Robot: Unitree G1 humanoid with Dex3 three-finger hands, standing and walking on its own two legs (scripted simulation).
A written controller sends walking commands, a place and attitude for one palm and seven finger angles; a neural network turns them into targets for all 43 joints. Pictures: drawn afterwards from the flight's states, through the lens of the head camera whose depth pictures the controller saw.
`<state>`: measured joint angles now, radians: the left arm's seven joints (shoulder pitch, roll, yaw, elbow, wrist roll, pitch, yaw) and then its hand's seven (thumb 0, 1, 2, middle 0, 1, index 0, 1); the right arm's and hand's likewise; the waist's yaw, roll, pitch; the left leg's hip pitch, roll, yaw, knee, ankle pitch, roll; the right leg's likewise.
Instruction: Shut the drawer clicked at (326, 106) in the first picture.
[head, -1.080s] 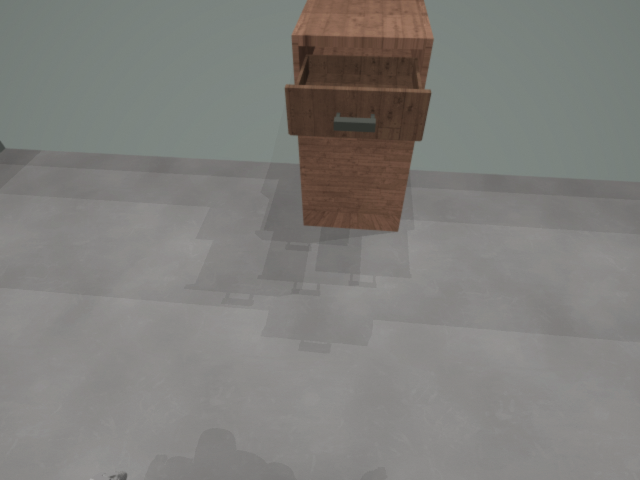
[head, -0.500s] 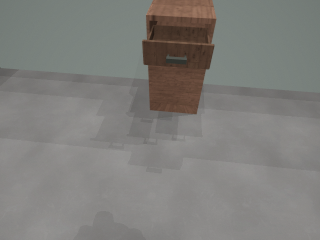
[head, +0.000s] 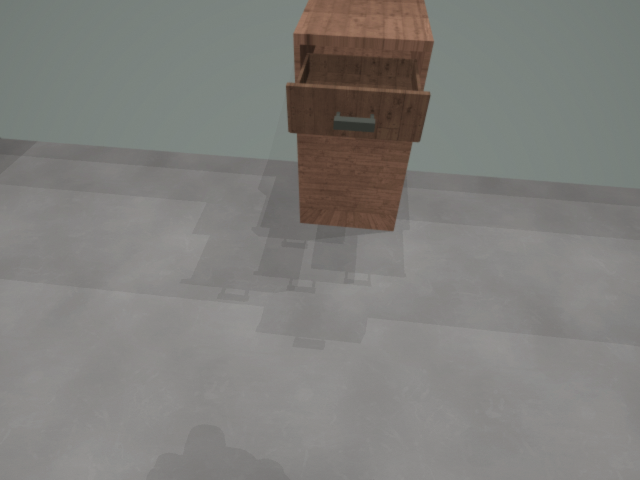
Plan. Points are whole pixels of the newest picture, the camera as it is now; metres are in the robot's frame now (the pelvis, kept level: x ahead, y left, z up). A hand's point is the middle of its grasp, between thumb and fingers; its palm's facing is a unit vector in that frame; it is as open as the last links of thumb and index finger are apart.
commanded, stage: look at it before walking up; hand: left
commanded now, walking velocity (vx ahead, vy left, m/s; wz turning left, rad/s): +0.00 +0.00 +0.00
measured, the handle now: (354, 120) +1.00 -0.03 -0.06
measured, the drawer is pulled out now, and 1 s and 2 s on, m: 0.28 0.28 0.28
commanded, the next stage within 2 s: walk to a spot facing it in 0.36 s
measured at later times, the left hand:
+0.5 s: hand out of the picture +0.06 +0.24 -0.16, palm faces -0.02 -0.95 -0.32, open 7.4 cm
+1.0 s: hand out of the picture +0.13 +0.14 -0.18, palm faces -0.15 -0.97 -0.21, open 7.4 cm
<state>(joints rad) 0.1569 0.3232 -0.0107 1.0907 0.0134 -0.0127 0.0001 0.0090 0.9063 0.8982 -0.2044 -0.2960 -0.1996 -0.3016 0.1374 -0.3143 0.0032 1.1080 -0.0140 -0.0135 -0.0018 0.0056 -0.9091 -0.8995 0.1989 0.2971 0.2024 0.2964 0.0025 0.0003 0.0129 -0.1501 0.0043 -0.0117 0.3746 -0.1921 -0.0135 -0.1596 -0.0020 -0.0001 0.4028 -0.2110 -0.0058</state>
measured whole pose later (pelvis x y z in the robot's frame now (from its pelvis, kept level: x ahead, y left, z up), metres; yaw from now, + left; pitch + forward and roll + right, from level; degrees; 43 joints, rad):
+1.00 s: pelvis +0.09 -0.04 -0.01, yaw -13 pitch -1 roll +0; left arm 0.36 0.16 0.04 1.00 0.02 -0.05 -0.01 0.01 0.91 0.90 -0.20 -0.30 -0.20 -0.30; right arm 0.29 -0.21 -0.06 1.07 -0.03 0.00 0.01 0.01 -0.91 -0.90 0.20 0.30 0.20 0.30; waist 0.02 0.03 0.04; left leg -0.48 0.11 0.06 1.16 -0.33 -0.03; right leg -0.23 0.05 -0.07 0.55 -0.31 -0.08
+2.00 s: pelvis +0.36 -0.07 -0.02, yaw -46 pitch -1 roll -1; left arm 0.09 0.18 0.05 0.87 0.01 0.02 0.00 0.01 0.91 0.90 -0.20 -0.30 -0.20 -0.30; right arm 0.31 -0.19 -0.05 0.99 -0.02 0.05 -0.02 0.01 -0.91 -0.90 0.20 0.30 0.20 0.30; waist -0.06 0.03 0.10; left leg -0.44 0.15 0.11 1.16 -0.47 -0.07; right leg -0.34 0.02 -0.09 0.62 -0.27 -0.06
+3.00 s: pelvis +0.38 -0.06 -0.01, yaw -81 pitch +0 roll +0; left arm 0.20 0.20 0.05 0.91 0.02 -0.01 -0.01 0.01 0.91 0.90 -0.20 -0.30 -0.20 -0.30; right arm 0.28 -0.24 -0.08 0.97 -0.04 0.05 0.01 0.01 -0.91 -0.90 0.19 0.30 0.20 0.30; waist -0.03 0.04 0.03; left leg -0.50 0.14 0.07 1.08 -0.33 -0.08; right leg -0.19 0.03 -0.03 0.47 -0.28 -0.04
